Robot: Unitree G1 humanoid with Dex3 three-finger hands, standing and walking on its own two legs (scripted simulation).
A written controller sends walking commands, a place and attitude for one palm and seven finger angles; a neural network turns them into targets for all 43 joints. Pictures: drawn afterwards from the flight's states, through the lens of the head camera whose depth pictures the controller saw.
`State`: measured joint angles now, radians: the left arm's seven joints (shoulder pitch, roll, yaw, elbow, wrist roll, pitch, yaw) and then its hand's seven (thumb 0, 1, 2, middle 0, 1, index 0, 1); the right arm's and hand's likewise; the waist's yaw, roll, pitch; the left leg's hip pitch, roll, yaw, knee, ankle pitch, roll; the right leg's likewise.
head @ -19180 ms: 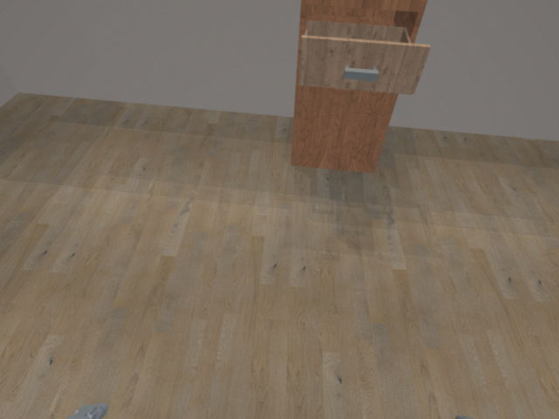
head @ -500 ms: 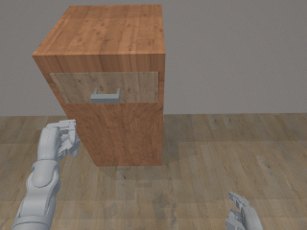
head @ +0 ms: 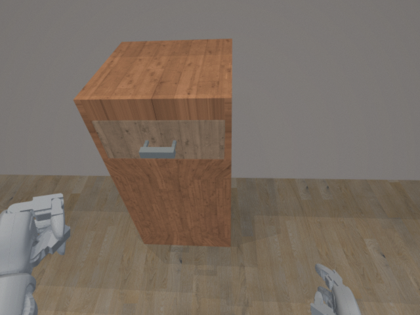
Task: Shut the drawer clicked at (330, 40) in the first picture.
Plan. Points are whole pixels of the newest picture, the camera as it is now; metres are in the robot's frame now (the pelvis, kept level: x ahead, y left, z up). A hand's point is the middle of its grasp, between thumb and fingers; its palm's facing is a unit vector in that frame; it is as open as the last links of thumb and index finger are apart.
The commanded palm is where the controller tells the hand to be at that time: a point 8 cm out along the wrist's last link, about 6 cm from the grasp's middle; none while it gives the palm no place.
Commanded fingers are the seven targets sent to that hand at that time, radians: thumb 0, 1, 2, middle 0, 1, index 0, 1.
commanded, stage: draw the hand back to the body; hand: left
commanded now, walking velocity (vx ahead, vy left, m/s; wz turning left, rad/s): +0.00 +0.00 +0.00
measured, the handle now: (159, 147) +0.59 +0.25 -0.05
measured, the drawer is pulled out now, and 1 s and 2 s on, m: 0.00 0.00 0.00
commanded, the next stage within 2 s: step back with the hand held close in 0.22 s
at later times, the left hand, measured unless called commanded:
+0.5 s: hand (51, 228) +0.19 +0.26 +0.16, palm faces +0.38 -0.81 -0.44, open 3.3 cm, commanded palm +0.13 +0.29 +0.17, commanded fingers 0.00 0.90 0.90 -1.40 -1.60 -1.40 -1.60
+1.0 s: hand (8, 279) +0.12 +0.27 +0.15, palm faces +0.36 -0.80 -0.48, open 3.2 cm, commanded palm +0.06 +0.32 +0.17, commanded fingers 0.00 0.90 0.90 -1.40 -1.60 -1.40 -1.60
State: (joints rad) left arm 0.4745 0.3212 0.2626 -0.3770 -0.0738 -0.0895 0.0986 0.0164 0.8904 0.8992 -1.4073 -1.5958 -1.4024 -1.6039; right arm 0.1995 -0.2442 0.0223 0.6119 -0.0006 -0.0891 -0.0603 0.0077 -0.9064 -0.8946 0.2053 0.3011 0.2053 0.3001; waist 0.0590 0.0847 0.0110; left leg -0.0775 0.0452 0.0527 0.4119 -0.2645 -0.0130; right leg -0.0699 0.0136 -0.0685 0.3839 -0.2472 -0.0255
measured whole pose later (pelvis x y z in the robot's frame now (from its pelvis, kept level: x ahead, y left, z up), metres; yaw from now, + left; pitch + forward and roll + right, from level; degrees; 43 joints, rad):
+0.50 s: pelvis -0.01 +0.01 +0.00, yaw -1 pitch -1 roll -1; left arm 0.55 0.33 0.35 -0.46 -0.05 -0.18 0.11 0.01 0.89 0.90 -1.41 -1.60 -1.41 -1.60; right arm 0.17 -0.23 0.01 0.58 -0.01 -0.07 -0.06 0.01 -0.91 -0.89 0.21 0.30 0.21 0.30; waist 0.03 0.06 0.02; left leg -0.15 0.04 0.08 0.43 -0.26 0.00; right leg -0.14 0.01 -0.04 0.38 -0.22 -0.01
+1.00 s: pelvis -0.08 +0.04 -0.01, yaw -1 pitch +0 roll -1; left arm 0.62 0.36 0.38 -0.57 -0.02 -0.23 0.14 0.01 0.89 0.90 -1.41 -1.60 -1.40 -1.60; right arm 0.18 -0.21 0.00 0.53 0.00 -0.07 -0.07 0.01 -0.91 -0.89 0.21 0.30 0.21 0.30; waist 0.02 0.02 0.04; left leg -0.34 0.01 0.08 0.56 -0.22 0.05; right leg -0.34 -0.03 -0.04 0.51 -0.18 0.02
